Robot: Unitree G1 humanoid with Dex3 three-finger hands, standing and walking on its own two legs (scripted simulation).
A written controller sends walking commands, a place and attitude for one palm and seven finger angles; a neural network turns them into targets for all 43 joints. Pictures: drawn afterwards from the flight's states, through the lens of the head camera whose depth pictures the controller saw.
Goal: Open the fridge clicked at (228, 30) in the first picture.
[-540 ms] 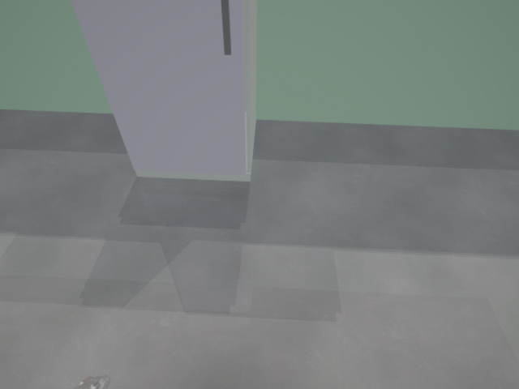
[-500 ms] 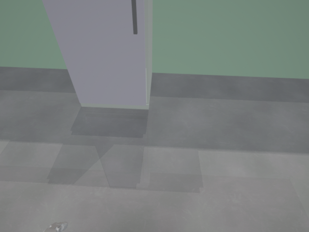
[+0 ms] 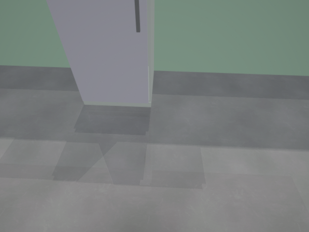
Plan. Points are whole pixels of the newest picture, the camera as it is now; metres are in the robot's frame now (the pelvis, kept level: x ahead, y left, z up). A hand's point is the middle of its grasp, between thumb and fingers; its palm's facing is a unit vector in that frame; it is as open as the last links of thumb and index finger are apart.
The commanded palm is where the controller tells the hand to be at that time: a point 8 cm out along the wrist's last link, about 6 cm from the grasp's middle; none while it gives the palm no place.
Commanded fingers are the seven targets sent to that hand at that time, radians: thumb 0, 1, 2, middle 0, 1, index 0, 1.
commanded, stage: stand and wait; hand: right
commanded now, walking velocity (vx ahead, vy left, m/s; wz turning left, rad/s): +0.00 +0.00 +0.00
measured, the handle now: out of the picture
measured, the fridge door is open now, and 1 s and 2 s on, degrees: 0 0 0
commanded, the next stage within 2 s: look at it before walking up in 0.28 s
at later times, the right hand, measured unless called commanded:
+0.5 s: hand out of the picture +0.08 -0.24 -0.15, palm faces -0.04 +0.94 -0.33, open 7.4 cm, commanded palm none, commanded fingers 0.00 -0.90 -0.90 0.20 0.30 0.20 0.30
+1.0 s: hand out of the picture +0.09 -0.24 -0.15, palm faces -0.03 +0.94 -0.33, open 7.4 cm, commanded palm none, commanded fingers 0.00 -0.90 -0.90 0.20 0.30 0.20 0.30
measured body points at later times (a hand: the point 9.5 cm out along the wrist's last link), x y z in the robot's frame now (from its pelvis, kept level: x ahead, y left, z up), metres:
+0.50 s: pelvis +0.00 +0.00 +0.00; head +0.00 +0.00 +0.45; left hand +0.08 +0.29 -0.13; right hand +0.08 -0.29 -0.13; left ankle +0.01 +0.12 -0.74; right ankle +0.01 -0.13 -0.74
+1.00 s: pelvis +0.01 +0.00 +0.00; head +0.02 +0.00 +0.45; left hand +0.10 +0.30 -0.13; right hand +0.09 -0.29 -0.13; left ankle +0.01 +0.12 -0.74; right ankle +0.01 -0.13 -0.74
